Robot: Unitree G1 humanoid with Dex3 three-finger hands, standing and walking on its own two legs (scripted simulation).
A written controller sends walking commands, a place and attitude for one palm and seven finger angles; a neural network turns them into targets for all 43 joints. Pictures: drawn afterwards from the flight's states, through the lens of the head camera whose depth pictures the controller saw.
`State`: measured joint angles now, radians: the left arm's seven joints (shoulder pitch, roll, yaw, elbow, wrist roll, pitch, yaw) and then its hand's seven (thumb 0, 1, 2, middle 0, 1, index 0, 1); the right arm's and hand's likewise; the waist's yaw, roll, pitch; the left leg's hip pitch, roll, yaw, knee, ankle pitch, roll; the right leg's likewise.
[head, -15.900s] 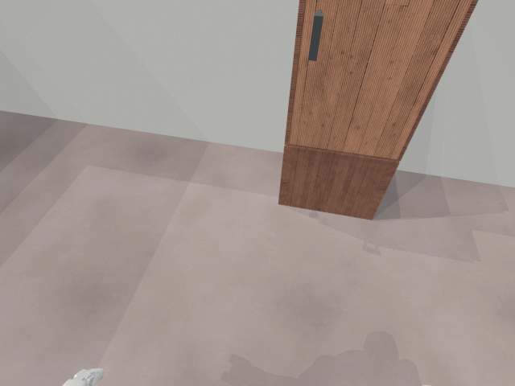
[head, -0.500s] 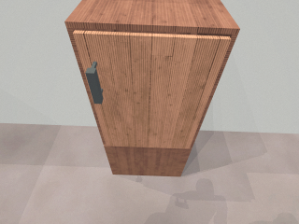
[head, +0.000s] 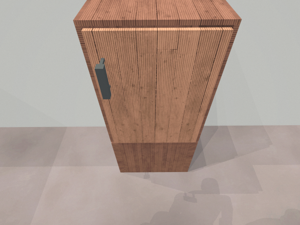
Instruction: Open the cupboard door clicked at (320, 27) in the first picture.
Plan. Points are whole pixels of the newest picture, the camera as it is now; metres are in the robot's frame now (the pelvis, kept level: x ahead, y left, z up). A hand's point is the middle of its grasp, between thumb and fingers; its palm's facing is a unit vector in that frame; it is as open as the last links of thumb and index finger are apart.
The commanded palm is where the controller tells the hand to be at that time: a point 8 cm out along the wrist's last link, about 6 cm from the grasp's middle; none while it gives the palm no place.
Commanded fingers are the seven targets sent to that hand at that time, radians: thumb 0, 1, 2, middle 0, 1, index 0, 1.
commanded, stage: look again from close up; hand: left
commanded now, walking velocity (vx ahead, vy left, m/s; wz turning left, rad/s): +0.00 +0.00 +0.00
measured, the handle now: (104, 78) +0.53 +0.19 +0.10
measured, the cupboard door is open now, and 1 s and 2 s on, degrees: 0 0 0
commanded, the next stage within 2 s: raise the hand with hooked fingers in 0.04 s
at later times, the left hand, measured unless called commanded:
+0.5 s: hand (94, 195) +0.20 +0.16 -0.01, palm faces +0.05 -1.00 +0.00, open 8.2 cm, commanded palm +0.14 +0.24 -0.03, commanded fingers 0.00 0.46 0.71 -0.23 -0.58 -0.23 -0.58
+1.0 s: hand (68, 180) +0.22 +0.22 +0.03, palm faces +0.11 -0.99 -0.04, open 11.2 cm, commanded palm +0.18 +0.26 +0.03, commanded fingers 0.00 -0.13 0.46 -0.27 -0.96 -0.27 -0.96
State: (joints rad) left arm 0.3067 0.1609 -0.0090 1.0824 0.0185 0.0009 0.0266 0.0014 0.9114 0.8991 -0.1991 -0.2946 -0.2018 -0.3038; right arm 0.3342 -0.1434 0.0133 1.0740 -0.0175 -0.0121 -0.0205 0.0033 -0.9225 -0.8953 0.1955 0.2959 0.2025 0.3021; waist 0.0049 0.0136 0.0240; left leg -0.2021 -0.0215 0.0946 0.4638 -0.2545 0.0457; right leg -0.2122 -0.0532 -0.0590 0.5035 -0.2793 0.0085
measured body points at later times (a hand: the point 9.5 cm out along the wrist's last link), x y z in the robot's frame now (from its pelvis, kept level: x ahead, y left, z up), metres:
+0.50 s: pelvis +0.00 -0.03 -0.04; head +0.02 -0.02 +0.41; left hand +0.19 +0.21 -0.01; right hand +0.21 -0.30 -0.07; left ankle +0.00 +0.09 -0.74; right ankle -0.01 -0.13 -0.74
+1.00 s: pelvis -0.01 -0.03 -0.04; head +0.02 -0.04 +0.41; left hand +0.20 +0.27 +0.04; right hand +0.12 -0.26 -0.14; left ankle +0.00 +0.09 -0.74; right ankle -0.01 -0.12 -0.74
